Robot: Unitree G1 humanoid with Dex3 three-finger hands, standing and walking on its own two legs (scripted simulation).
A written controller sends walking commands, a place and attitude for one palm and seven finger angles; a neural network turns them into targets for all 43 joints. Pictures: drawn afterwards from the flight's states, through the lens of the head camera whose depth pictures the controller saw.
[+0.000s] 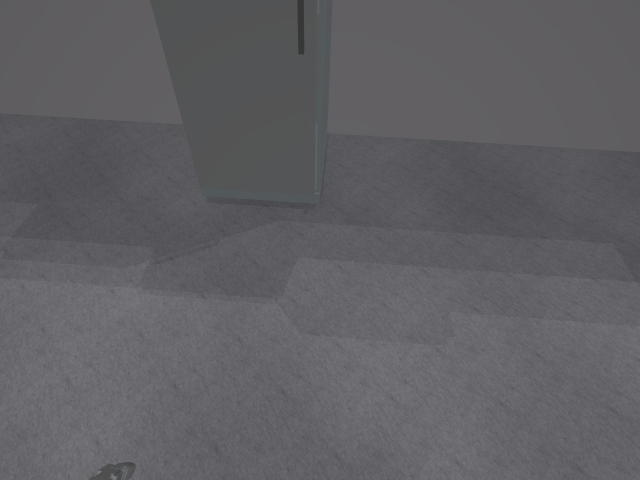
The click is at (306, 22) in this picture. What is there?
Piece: fridge door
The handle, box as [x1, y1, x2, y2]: [297, 0, 303, 54]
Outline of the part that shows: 297,0 298,53 303,54 303,0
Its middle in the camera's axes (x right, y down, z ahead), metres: -0.06 -0.78 +1.09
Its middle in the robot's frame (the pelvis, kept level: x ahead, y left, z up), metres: +1.36 +0.14 +0.20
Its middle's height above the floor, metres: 0.97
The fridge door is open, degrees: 0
